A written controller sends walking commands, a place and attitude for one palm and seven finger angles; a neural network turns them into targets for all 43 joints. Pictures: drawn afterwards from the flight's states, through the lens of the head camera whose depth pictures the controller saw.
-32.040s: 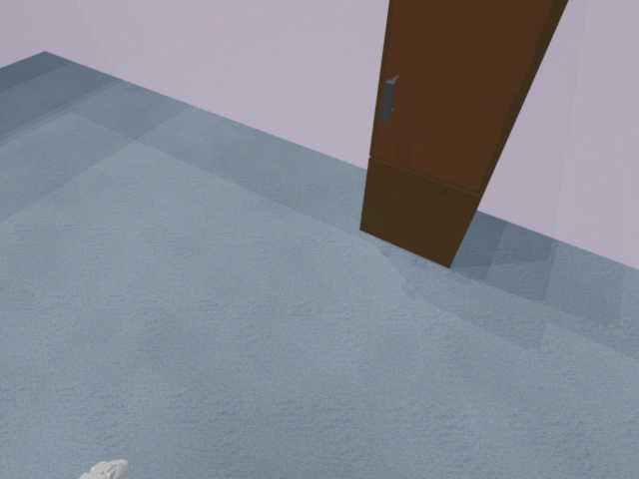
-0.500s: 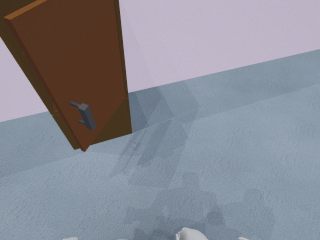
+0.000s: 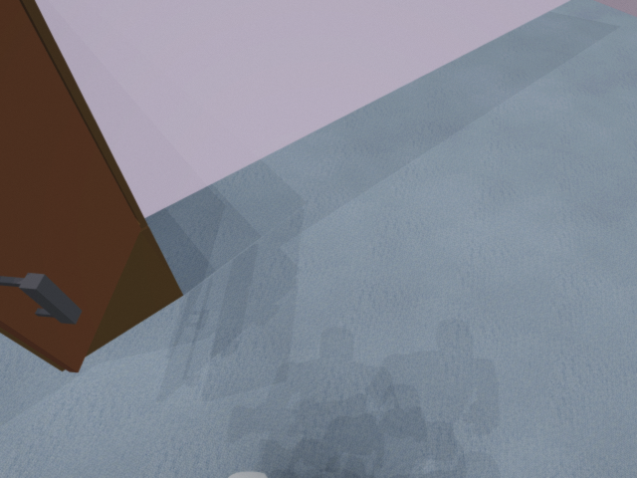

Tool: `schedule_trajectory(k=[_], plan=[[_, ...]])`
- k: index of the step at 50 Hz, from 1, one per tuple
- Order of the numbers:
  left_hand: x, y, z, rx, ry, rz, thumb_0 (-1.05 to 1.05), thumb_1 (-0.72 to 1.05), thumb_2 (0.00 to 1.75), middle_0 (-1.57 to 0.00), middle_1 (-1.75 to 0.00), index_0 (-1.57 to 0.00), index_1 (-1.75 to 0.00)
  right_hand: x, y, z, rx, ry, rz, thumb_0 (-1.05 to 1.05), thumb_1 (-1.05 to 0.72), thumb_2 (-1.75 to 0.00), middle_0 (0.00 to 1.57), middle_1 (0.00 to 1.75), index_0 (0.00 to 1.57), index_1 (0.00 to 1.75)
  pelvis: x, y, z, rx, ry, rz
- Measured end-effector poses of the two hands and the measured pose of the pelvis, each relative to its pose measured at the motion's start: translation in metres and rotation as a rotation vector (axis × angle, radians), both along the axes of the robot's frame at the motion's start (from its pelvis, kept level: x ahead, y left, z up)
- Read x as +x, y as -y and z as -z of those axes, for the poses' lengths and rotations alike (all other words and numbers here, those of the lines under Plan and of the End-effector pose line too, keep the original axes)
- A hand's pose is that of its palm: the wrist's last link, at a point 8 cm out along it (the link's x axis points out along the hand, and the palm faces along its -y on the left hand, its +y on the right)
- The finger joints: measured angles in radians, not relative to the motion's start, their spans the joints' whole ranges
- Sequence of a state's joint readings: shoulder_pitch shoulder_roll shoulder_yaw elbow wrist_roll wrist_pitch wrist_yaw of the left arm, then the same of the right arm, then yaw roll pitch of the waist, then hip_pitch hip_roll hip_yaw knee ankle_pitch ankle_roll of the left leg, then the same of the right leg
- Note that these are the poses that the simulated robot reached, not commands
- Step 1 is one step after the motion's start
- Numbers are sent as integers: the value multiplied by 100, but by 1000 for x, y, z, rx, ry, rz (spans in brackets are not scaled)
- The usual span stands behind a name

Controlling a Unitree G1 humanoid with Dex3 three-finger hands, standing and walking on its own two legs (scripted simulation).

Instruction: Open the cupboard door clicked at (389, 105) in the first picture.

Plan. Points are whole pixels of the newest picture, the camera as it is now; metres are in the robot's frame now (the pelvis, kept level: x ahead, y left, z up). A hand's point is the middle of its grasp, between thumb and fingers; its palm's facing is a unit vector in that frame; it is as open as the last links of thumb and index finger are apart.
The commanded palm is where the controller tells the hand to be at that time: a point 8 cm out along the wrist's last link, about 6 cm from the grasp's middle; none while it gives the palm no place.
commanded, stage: walk to a spot facing it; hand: left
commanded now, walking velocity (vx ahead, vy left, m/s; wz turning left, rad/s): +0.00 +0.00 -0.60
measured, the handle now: (39, 299) +0.35 +0.46 -0.10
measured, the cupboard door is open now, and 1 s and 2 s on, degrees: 45 45 45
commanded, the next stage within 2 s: turn to face it in 1.78 s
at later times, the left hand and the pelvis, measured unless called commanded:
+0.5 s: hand (232, 440) +0.18 +0.13 -0.15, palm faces -0.28 -0.93 -0.23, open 7.3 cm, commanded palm none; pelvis +0.04 -0.03 +0.00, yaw -19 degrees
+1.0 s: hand (313, 299) +0.41 +0.03 -0.15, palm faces -0.57 -0.80 -0.17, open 7.4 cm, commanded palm none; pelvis +0.22 -0.07 +0.02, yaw -37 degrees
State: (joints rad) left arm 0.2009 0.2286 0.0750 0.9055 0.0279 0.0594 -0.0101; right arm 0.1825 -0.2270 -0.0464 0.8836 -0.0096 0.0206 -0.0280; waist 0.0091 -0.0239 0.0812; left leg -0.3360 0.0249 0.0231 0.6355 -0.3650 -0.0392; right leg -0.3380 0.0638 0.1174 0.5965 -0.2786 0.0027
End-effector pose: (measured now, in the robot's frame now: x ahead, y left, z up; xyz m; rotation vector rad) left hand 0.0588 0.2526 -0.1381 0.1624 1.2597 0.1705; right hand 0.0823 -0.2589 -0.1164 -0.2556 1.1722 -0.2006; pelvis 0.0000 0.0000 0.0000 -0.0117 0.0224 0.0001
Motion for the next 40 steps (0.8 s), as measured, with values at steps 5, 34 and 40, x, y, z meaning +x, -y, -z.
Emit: schedule_trajectory(k=[5,34,40], plan=[[25,-7,1,-26,7,61,0,91,90,-20,-30,-20,-30,-23,-16,-8,-10,-16,26,1,-90,-90,20,30,20,30,3,-8,-5,-13,-2,67],[141,67,-3,-21,-116,378,0,90,90,-20,-30,-21,-30,6,47,-9,30,55,384,1,-91,-90,20,30,20,30,109,38,-8,1,15,425],[207,69,16,-21,-161,448,1,91,90,-20,-30,-20,-30,47,40,-8,-18,116,421,0,-90,-90,20,30,20,30,162,38,3,-15,13,513]])
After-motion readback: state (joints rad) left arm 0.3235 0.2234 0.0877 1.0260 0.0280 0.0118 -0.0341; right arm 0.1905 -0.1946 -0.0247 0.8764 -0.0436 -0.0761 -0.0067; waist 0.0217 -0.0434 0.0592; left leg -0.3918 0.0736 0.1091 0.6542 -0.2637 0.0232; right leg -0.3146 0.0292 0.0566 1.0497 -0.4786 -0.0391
